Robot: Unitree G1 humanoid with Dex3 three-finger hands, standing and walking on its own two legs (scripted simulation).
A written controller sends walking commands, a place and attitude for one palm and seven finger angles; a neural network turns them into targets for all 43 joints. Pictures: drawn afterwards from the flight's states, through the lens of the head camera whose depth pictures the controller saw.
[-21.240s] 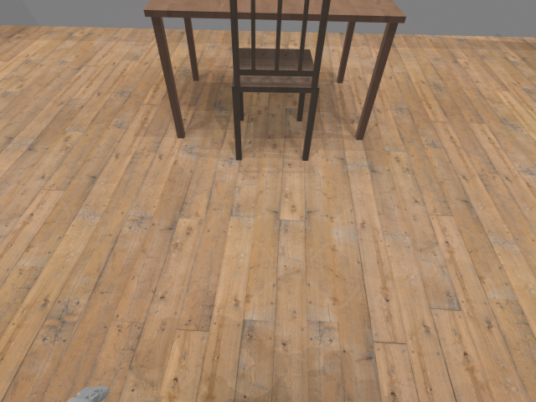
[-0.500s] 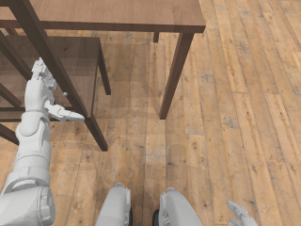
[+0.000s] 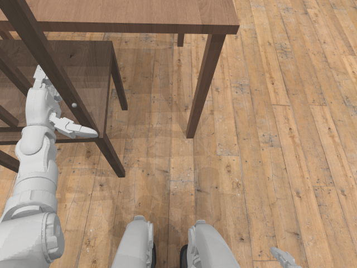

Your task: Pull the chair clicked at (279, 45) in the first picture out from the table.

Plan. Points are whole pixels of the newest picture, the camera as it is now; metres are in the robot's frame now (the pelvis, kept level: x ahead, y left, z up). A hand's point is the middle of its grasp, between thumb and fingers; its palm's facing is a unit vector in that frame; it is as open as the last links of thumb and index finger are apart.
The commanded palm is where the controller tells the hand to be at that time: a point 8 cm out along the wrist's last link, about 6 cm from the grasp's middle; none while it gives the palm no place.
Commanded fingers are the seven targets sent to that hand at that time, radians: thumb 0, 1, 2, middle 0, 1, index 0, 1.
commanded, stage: hook a spindle and tug to test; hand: left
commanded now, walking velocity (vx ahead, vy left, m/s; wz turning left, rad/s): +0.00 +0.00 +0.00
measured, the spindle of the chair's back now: out of the picture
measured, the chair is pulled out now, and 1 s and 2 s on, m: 0.00 0.00 0.04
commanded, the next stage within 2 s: step backward, pulling the chair out in 1.58 s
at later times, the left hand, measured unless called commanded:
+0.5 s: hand (76, 106) +0.45 +0.22 +0.04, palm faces +0.09 -1.00 -0.02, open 14.7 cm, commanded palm +0.43 +0.26 +0.04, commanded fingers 0.00 -0.11 0.47 -0.45 -1.29 -0.45 -1.29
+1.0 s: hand (75, 103) +0.46 +0.23 +0.04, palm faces +0.10 -1.00 -0.02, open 5.8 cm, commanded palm +0.42 +0.27 +0.04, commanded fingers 0.00 0.90 0.90 -0.50 -1.45 -0.50 -1.45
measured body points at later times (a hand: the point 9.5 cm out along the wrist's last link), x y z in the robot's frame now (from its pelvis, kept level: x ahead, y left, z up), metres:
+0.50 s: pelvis +0.01 +0.01 +0.01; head +0.14 +0.03 +0.44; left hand +0.44 +0.28 +0.04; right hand +0.10 -0.26 -0.10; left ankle +0.06 +0.09 -0.61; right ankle +0.03 -0.09 -0.61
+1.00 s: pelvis +0.01 +0.00 +0.01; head +0.15 +0.03 +0.44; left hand +0.44 +0.28 +0.04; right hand +0.10 -0.26 -0.11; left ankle +0.06 +0.09 -0.61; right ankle +0.03 -0.09 -0.61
